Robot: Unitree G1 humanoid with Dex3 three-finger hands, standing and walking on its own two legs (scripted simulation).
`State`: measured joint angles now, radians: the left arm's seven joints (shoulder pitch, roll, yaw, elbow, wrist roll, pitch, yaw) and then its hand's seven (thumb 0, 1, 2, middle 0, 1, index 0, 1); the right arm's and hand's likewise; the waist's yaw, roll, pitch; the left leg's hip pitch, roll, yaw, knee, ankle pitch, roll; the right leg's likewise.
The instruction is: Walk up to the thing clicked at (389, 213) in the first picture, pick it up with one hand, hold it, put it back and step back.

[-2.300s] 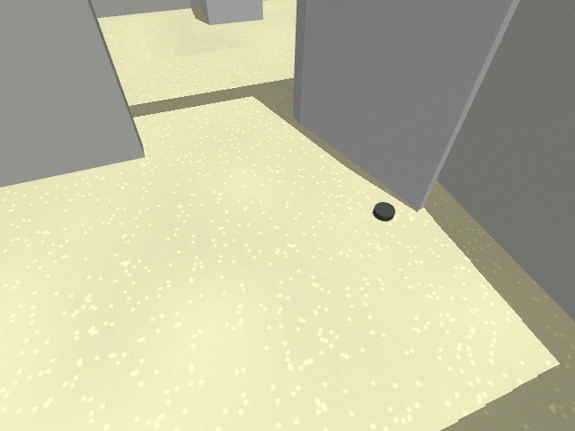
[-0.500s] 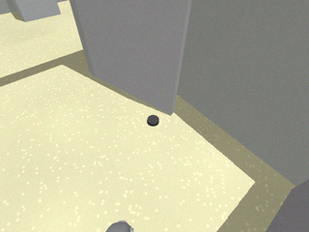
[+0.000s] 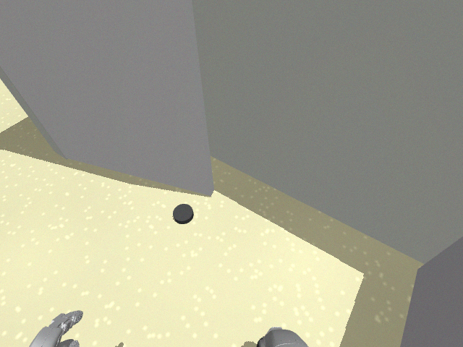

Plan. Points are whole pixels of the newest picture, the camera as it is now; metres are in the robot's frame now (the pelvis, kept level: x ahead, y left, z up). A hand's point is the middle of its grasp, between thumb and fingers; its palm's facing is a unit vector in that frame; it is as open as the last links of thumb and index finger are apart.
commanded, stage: walk up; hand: left
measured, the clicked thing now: (183, 213) +0.81 +0.21 -0.73
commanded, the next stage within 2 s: none
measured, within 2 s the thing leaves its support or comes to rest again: neither
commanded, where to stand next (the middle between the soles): +0.39 -0.01 m, yaw -3 degrees
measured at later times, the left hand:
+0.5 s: hand (82, 318) +0.22 +0.30 -0.14, palm faces -0.11 -0.93 -0.35, open 7.4 cm
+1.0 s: hand (127, 215) +0.43 +0.23 -0.10, palm faces -0.12 -0.90 -0.42, open 7.4 cm
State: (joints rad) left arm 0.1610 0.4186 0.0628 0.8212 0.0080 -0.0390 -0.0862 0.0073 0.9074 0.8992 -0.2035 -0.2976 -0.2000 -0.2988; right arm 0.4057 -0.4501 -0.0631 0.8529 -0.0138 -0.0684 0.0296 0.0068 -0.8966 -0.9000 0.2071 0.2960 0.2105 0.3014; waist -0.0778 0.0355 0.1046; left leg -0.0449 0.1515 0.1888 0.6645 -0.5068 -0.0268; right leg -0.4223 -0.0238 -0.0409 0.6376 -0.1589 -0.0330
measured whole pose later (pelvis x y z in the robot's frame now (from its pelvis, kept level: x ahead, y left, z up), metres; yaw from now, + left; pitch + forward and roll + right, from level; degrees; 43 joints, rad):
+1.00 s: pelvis +0.30 -0.02 +0.01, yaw -5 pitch -4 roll +1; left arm 0.22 0.36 0.02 0.84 0.01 -0.07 -0.03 0.01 0.90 0.90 -0.21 -0.30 -0.20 -0.30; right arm 0.33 -0.42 -0.03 0.87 0.00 -0.01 0.03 0.01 -0.90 -0.90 0.20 0.30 0.21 0.30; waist -0.01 0.08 0.11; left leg -0.39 0.04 0.01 1.07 -0.47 0.04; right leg -0.34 -0.03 -0.04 0.62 -0.21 -0.03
